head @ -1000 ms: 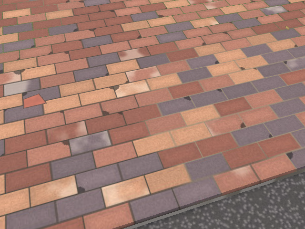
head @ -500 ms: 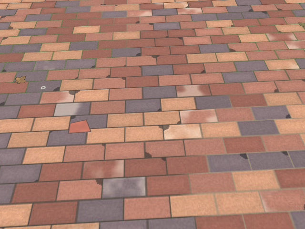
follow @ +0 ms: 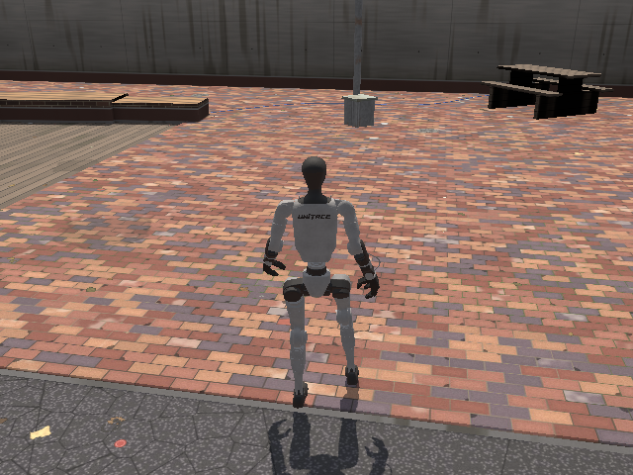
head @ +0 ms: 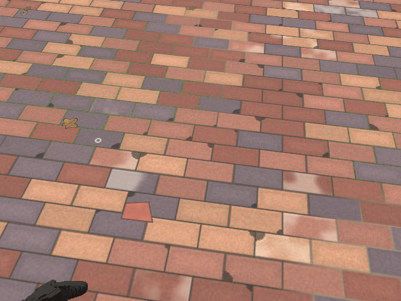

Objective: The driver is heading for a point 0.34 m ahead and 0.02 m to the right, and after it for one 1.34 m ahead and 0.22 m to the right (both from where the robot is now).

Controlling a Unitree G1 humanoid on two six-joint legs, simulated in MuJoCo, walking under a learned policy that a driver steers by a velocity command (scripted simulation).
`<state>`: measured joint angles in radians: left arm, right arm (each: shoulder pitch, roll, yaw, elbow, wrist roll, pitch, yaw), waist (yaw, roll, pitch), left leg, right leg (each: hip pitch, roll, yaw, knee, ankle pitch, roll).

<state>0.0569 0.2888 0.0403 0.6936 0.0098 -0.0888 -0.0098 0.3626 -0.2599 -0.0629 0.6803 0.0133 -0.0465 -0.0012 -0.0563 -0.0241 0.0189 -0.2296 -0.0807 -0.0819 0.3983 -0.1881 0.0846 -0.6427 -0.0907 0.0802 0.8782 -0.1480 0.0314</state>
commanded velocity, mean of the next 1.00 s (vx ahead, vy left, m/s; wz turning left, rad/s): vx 0.50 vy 0.00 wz -0.12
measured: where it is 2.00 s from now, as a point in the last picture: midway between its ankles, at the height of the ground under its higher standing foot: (244, 153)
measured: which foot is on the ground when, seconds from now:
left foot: down 0.00-0.18, up 0.20-0.64, down 0.66-1.00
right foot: up 0.00-0.16, down 0.18-0.68, up 0.70-1.00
